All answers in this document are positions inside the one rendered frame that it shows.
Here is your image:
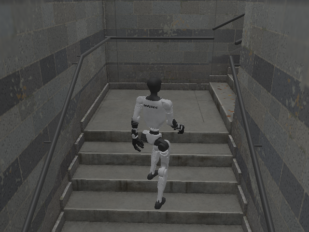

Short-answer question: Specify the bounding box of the left robot hand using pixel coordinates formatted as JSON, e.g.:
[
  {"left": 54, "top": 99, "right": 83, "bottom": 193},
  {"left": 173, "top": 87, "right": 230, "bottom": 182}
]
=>
[{"left": 132, "top": 137, "right": 144, "bottom": 152}]

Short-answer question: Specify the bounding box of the robot right upper arm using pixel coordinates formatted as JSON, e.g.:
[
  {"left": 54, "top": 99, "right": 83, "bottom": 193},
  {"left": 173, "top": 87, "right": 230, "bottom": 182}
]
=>
[{"left": 162, "top": 99, "right": 174, "bottom": 126}]

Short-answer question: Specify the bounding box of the robot right foot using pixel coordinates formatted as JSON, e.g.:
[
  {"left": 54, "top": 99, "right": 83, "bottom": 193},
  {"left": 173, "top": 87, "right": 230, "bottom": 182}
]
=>
[{"left": 154, "top": 197, "right": 166, "bottom": 209}]

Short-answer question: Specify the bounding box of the robot left shin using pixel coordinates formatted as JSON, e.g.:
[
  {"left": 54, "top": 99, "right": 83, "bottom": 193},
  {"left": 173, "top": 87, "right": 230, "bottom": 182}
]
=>
[{"left": 150, "top": 146, "right": 160, "bottom": 174}]

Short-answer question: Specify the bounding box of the left robot forearm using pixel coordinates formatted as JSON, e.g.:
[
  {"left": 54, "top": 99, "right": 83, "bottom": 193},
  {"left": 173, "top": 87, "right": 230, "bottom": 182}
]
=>
[{"left": 131, "top": 121, "right": 138, "bottom": 139}]

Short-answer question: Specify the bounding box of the robot left upper arm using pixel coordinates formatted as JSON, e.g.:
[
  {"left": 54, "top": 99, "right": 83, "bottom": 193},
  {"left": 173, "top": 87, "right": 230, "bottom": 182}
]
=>
[{"left": 132, "top": 96, "right": 146, "bottom": 122}]

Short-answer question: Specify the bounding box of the right robot hand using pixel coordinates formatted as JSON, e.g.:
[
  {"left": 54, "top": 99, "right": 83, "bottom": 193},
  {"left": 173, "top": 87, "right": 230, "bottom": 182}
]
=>
[{"left": 174, "top": 125, "right": 184, "bottom": 134}]

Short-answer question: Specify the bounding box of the right robot forearm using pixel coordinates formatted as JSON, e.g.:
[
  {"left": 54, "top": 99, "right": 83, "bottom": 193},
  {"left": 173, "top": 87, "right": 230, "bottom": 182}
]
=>
[{"left": 171, "top": 119, "right": 182, "bottom": 131}]

